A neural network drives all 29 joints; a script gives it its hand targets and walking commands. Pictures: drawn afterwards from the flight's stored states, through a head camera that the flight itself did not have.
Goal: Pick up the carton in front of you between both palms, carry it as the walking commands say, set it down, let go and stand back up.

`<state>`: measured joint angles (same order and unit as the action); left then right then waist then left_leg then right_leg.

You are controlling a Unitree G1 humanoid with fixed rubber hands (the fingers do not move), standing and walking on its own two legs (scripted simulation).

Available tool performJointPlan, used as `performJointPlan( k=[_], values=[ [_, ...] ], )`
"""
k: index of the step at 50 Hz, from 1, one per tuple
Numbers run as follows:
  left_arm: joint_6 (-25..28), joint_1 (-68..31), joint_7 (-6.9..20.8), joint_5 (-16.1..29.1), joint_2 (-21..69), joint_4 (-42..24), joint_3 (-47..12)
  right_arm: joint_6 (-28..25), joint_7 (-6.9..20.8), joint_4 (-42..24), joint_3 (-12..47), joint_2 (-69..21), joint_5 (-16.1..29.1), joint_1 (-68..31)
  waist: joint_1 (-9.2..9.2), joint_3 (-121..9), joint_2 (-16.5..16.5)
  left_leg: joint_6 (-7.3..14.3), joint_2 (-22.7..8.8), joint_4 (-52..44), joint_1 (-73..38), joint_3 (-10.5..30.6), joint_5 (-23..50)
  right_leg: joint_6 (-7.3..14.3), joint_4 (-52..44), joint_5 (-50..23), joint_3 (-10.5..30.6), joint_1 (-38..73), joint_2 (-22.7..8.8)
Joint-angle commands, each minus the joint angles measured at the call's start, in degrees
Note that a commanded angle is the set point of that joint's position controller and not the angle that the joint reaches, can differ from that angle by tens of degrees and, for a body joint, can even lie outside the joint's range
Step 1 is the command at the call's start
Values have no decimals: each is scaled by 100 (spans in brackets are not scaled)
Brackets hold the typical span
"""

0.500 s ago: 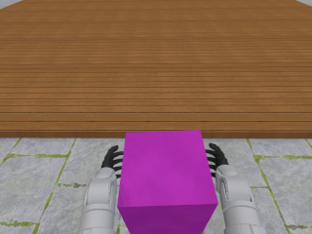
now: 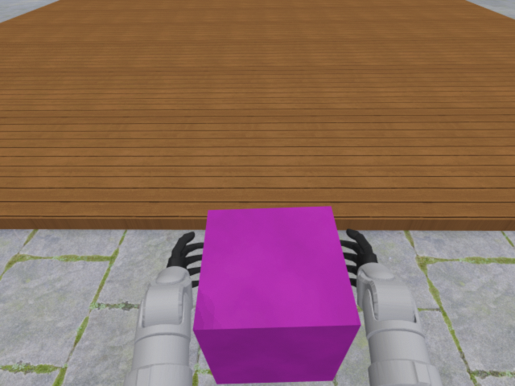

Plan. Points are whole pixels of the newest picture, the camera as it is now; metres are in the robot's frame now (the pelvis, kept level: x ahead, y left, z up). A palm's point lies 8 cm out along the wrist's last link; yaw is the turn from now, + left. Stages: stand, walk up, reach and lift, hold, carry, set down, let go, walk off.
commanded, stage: hold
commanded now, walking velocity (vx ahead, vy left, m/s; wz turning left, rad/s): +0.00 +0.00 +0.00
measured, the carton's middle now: (272, 297) +0.29 +0.00 -0.03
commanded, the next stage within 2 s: carry in 0.44 s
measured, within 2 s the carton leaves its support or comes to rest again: neither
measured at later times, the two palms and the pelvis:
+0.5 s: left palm (179, 271) +0.30 +0.15 +0.05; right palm (364, 267) +0.30 -0.15 +0.05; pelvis +0.01 +0.00 +0.00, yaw +0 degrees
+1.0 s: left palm (194, 202) +0.43 +0.14 +0.08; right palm (353, 198) +0.43 -0.16 +0.08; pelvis +0.19 +0.00 -0.01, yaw -1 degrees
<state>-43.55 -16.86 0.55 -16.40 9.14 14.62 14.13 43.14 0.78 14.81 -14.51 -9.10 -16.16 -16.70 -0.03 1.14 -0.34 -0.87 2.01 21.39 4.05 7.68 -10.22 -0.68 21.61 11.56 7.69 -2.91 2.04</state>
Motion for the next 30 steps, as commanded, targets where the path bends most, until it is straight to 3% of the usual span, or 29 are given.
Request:
performJointPlan(
  k=[1, 8, 21, 22, 23, 24, 25, 30],
  values=[
    [213, -3188, 1363, 1522, 5350, -102, -3231, -217, 1357, -98, 3199, -5291, 1485, -3202, -6, -1327, 63, -10, 337, -303, -368, -440, 266, 4, -383, -294, -424, -86, 327],
    [218, -3093, 1360, 1477, 5316, 46, -3147, -220, 1363, 11, 3134, -5212, 1425, -3183, -7, -1265, 10, -8, 330, -316, -365, -450, 253, -9, -399, -248, -441, -121, 333],
    [137, -2567, 1283, 1589, 5240, -375, -3289, -138, 1306, -355, 3262, -5145, 1532, -2624, 9, -1395, 52, -70, 355, -329, -584, -402, 1165, -32, -416, -1156, -400, 163, 360],
    [130, -2709, 1290, 1671, 5257, -425, -3378, -118, 1290, -452, 3364, -5177, 1566, -2782, -51, -1445, 80, 68, -665, 248, 95, -369, 410, 81, 178, -546, -209, -480, -681],
    [104, -2746, 1283, 1790, 5331, -537, -3530, -95, 1270, -590, 3479, -5281, 1663, -2781, -37, -1396, 66, 98, -478, 90, 303, -244, -1323, 153, -167, 1141, 29, -790, -577],
    [73, -2901, 1256, 1910, 5420, -825, -3723, -58, 1243, -859, 3696, -5354, 1819, -2898, -33, -1251, 45, 113, -352, 107, 557, -212, -2487, 208, -318, 2601, 174, -1047, -522],
    [24, -2974, 1221, 2008, 5436, -1140, -3854, -9, 1208, -1099, 3861, -5378, 1927, -2929, -19, -1242, -150, 141, -398, 102, 820, -133, -2957, 239, -355, 3096, 300, -1168, -595],
    [-514, -2579, 965, 2375, 5209, -2072, -4491, 521, 977, -2082, 4537, -5209, 2305, -2728, -58, -1873, -488, 76, -333, 926, 986, -713, -1394, 451, -141, 2088, 380, -820, -909]
  ],
)
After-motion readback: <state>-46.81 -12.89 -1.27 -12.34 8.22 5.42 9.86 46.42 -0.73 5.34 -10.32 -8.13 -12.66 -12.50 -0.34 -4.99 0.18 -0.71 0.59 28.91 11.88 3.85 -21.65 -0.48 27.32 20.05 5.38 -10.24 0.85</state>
